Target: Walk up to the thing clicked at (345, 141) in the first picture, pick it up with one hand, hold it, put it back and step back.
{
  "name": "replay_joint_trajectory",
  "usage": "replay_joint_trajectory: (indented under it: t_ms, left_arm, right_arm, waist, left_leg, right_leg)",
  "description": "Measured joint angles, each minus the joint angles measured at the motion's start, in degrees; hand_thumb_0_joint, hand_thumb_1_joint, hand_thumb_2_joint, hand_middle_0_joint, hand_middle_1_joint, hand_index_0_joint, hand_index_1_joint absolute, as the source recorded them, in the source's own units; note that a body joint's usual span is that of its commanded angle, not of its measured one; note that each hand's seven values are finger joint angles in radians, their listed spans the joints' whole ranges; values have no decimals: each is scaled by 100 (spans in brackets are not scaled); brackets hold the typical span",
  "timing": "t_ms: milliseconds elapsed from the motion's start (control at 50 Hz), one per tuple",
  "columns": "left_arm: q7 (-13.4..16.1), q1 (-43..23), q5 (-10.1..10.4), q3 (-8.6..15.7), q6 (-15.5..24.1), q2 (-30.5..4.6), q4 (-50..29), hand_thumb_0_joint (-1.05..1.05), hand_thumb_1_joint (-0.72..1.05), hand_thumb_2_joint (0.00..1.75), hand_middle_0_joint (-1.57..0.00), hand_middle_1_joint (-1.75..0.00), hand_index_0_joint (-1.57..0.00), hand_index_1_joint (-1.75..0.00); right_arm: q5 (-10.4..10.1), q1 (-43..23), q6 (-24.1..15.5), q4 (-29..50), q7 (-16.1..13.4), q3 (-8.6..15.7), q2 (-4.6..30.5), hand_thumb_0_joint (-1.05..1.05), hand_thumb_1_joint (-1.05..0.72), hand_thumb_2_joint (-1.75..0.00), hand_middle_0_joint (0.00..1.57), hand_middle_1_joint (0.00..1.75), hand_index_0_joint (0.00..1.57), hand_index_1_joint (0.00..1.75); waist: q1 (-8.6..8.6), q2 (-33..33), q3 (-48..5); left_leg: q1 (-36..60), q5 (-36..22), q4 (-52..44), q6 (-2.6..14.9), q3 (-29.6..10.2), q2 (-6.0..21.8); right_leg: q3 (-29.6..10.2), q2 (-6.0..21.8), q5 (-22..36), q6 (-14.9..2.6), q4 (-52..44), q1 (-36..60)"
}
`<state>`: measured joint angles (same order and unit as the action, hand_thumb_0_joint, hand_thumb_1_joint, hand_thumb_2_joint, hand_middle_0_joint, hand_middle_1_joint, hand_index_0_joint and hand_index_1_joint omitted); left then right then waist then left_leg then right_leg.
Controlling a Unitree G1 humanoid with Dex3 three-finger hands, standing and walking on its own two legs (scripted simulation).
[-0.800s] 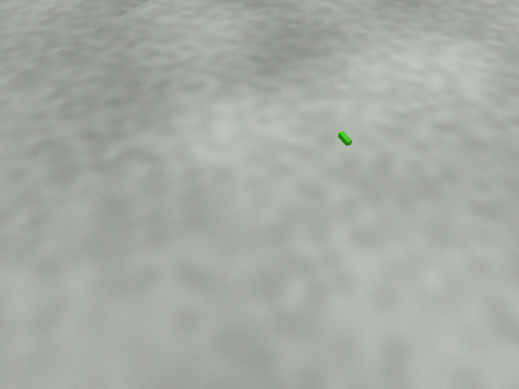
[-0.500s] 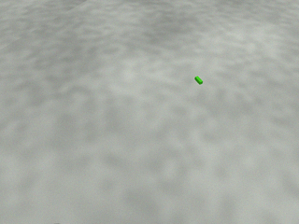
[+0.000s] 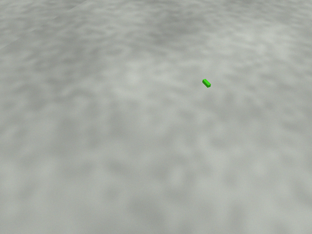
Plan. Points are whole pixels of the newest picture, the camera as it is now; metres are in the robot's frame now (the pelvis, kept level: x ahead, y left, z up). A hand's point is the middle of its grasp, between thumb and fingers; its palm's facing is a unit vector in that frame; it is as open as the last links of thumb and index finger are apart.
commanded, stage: stand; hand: left
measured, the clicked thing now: (206, 83) +1.51 -0.42 -0.77
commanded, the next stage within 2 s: walk up in 0.32 s
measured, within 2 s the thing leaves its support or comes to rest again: neither
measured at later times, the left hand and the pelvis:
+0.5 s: hand out of the picture +0.12 +0.26 -0.14, palm faces -0.19 -0.91 -0.36, open 7.4 cm; pelvis +0.02 -0.01 -0.01, yaw -10 degrees
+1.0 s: hand (120, 157) +0.37 +0.15 -0.14, palm faces -0.43 -0.81 -0.40, open 7.4 cm; pelvis +0.23 -0.09 -0.02, yaw -30 degrees
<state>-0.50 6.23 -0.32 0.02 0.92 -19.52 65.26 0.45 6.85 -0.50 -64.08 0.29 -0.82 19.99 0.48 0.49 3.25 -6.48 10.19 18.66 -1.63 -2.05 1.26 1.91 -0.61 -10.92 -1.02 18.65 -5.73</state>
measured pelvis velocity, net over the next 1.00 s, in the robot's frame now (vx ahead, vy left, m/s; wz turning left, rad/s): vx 0.23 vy -0.09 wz -0.52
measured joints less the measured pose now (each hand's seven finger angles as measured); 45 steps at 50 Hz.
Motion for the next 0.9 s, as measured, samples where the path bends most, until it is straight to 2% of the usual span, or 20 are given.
replay_joint_trajectory:
  t_ms: [320, 380, 400, 440, 460, 500, 580, 620, 640, 660, 680, 720, 760, 820, 900]
  left_arm:
    - [0, -35, 2, -5, -21, -12, -25, 1, 91, 90, -20, -30, -20, -30]
    - [-224, 338, -81, 222, -70, -59, -414, 1, 91, 90, -20, -30, -20, -30]
    - [-283, 459, -98, 275, -114, -75, -461, 1, 91, 90, -20, -30, -20, -30]
    - [-365, 563, -147, 337, -209, -99, -470, 1, 91, 90, -20, -30, -20, -30]
    - [-403, 559, -158, 355, -230, -145, -484, 1, 91, 90, -20, -30, -21, -30]
    - [-482, 566, -129, 421, -224, -276, -608, 1, 91, 90, -20, -30, -21, -30]
    - [-627, 704, -40, 559, -134, -497, -907, 1, 91, 90, -20, -30, -20, -30]
    - [-634, 794, -33, 623, -71, -605, -984, 1, 91, 90, -20, -30, -20, -30]
    - [-610, 831, -45, 658, -24, -644, -1013, 1, 91, 90, -20, -30, -20, -30]
    - [-556, 811, -59, 689, 32, -613, -1031, 1, 91, 90, -20, -30, -20, -30]
    - [-492, 807, -75, 708, 104, -578, -1105, 1, 91, 90, -20, -30, -20, -30]
    - [-371, 894, -34, 686, 223, -463, -1250, 1, 91, 90, -20, -30, -20, -30]
    - [-286, 1044, 28, 563, 252, -294, -1281, 1, 91, 90, -20, -30, -20, -30]
    - [-189, 1243, 73, 384, 253, -120, -1239, 1, 91, 90, -20, -30, -20, -30]
    - [-126, 1436, 76, 270, 273, -41, -1225, 1, 90, 90, -21, -30, -21, -30]
  right_arm:
    - [4, -32, -14, -3, -14, -13, -1, 0, -91, -90, 20, 30, 20, 30]
    - [162, -21, -86, 360, 212, 247, 39, 0, -91, -90, 20, 30, 20, 30]
    - [174, -7, -154, 530, 262, 319, 80, 0, -91, -90, 20, 30, 21, 30]
    - [174, 35, -271, 849, 301, 444, 198, 0, -90, -90, 20, 30, 21, 30]
    - [180, 75, -300, 955, 297, 499, 240, 0, -90, -90, 20, 31, 21, 30]
    - [212, 210, -298, 1046, 290, 578, 299, 0, -90, -90, 20, 30, 21, 30]
    - [251, 411, -163, 1060, 373, 684, 506, 0, -90, -90, 20, 30, 21, 30]
    - [241, 450, -107, 1114, 412, 712, 601, 0, -90, -90, 20, 30, 21, 30]
    - [226, 460, -79, 1143, 419, 723, 650, 1, -90, -90, 20, 30, 20, 30]
    - [209, 447, -40, 1148, 410, 748, 719, 1, -90, -90, 20, 30, 20, 30]
    - [186, 430, 18, 1153, 396, 761, 754, 1, -91, -90, 20, 30, 20, 30]
    - [154, 343, 130, 1170, 421, 713, 745, 1, -91, -90, 20, 30, 20, 30]
    - [112, 181, 132, 1223, 481, 622, 713, 1, -91, -90, 20, 30, 20, 30]
    - [38, 37, 9, 1502, 551, 490, 603, 1, -91, -90, 20, 30, 20, 30]
    - [45, 48, -14, 1766, 687, 447, 503, 1, -91, -90, 20, 30, 20, 30]
  waist:
    - [12, -3, -9]
    - [123, -60, -43]
    - [113, -50, -75]
    - [-24, 103, -80]
    - [-99, 147, -40]
    - [-118, 137, 8]
    - [-33, 178, -15]
    - [-19, 189, -56]
    - [-15, 239, -79]
    - [-19, 425, -51]
    - [3, 550, -22]
    - [146, 581, 6]
    - [216, 627, 33]
    - [238, 628, 79]
    - [264, 565, 41]
  left_leg:
    - [47, 14, -52, 29, 28, -38]
    - [-108, 886, 440, 261, 408, -40]
    - [-119, 947, 468, 306, 558, -23]
    - [-104, 503, 376, 311, 758, 120]
    - [-53, 426, 343, 255, 812, 174]
    - [159, 510, 228, 163, 972, 236]
    - [571, 936, 394, 6, 1354, 419]
    - [653, 1363, 843, -36, 1534, 535]
    - [621, 1654, 1224, -3, 1582, 660]
    - [473, 1880, 1805, 120, 1443, 890]
    - [178, 2005, 2592, 210, 1090, 953]
    - [-476, 2164, 3941, 196, 434, 561]
    - [-1099, 1968, 4605, 171, 204, 328]
    - [-1878, 1377, 4469, 198, 157, 344]
    - [-2565, 580, 3753, 103, 8, 509]
  right_leg:
    - [-27, 39, -30, 33, -13, 23]
    - [-437, 8, -493, -3, 618, -367]
    - [-471, 23, -812, -1, 1013, -605]
    - [-264, 63, -1192, 14, 2101, -1225]
    - [-172, 136, -1250, 20, 2515, -1465]
    - [-110, 344, -1214, 35, 2939, -1805]
    - [32, 760, -818, 128, 2503, -1902]
    - [123, 851, -527, 125, 2135, -1759]
    - [169, 800, -351, 142, 2054, -1684]
    - [250, 637, -472, 140, 2261, -1666]
    - [304, 511, -679, 114, 2489, -1669]
    - [195, 372, -913, 44, 2619, -1592]
    - [55, 236, -858, -26, 2264, -1295]
    - [-172, 114, -656, 5, 1568, -772]
    - [-488, 12, -630, 34, 971, -257]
